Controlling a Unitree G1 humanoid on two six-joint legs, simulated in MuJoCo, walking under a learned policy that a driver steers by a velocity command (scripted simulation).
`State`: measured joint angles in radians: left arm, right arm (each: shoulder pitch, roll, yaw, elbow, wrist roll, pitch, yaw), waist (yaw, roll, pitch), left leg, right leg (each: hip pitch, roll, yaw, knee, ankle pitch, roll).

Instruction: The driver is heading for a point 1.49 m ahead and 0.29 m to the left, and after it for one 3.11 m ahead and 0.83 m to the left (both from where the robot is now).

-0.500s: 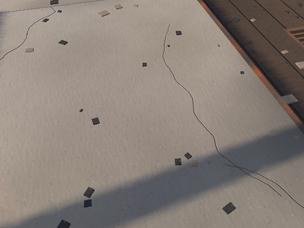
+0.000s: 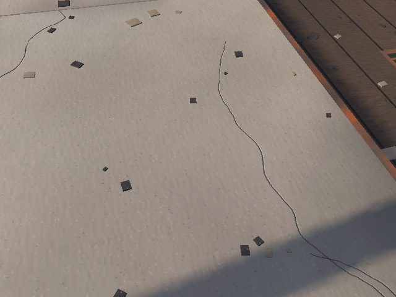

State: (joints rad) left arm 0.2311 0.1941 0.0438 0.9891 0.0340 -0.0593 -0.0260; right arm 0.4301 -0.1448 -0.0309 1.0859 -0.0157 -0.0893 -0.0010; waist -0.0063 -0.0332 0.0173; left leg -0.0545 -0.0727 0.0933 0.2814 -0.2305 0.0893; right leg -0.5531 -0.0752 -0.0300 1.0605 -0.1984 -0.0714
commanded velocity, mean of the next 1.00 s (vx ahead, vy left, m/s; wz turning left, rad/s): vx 0.49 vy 0.00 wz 0.00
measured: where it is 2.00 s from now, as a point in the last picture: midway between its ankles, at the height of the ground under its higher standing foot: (198, 170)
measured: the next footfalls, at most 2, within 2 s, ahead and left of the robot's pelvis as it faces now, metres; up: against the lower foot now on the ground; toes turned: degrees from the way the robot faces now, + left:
right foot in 0.28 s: +0.34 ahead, -0.09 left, +0.00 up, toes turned -4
left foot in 0.82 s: +0.65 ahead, +0.09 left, +0.00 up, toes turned +5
